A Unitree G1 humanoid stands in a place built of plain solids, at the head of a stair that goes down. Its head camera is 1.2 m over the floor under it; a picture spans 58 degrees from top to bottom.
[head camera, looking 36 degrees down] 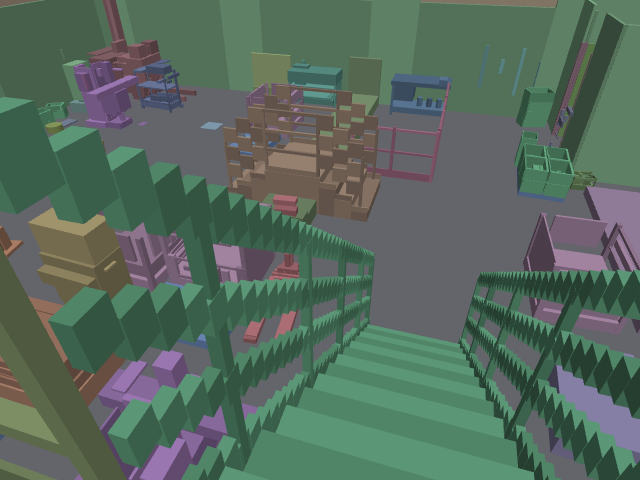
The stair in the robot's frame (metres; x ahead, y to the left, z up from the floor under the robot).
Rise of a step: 0.21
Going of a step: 0.26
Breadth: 1.18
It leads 17 degrees to the right of straight ahead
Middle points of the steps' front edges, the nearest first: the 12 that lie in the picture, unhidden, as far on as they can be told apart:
0.79 -0.29 -0.42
1.04 -0.36 -0.63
1.29 -0.44 -0.84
1.54 -0.51 -1.05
1.78 -0.59 -1.26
2.03 -0.66 -1.47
2.28 -0.73 -1.68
2.52 -0.81 -1.89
2.77 -0.88 -2.10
3.02 -0.96 -2.31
3.27 -1.03 -2.52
3.51 -1.10 -2.73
